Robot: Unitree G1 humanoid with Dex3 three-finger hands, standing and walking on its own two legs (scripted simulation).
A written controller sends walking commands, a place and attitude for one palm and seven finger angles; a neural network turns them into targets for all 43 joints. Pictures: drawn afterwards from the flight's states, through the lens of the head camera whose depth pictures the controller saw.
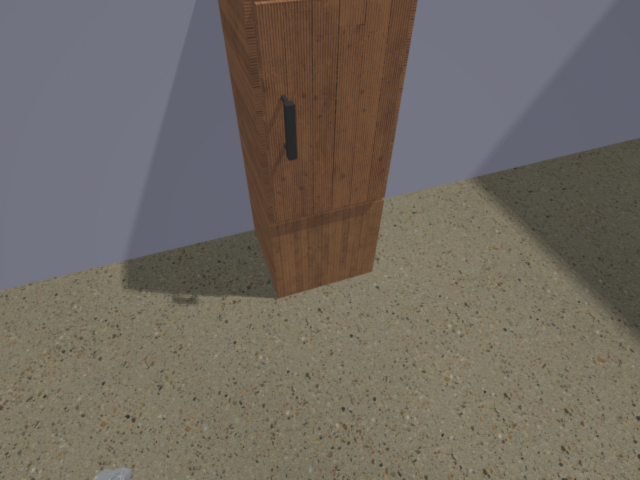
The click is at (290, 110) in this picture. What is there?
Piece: cupboard door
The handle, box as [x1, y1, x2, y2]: [281, 95, 296, 160]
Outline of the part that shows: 281,95 284,109 286,141 284,143 284,146 286,149 286,155 289,160 296,158 294,104 292,101 289,101 285,95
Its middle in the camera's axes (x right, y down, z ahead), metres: -0.08 -0.27 +0.94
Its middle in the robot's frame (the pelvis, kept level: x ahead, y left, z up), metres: +0.88 +0.12 -0.01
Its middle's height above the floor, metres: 0.76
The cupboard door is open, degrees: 0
